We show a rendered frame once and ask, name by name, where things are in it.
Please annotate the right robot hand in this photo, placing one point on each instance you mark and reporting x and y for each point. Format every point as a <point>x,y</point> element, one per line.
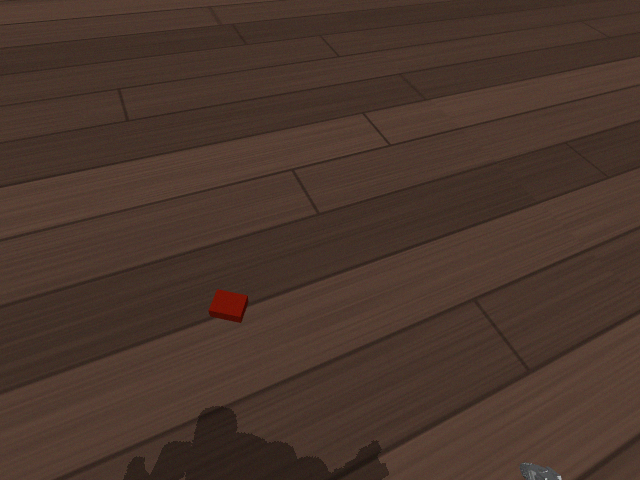
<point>535,472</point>

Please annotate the small box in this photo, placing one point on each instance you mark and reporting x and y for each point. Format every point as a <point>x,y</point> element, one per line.
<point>228,306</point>

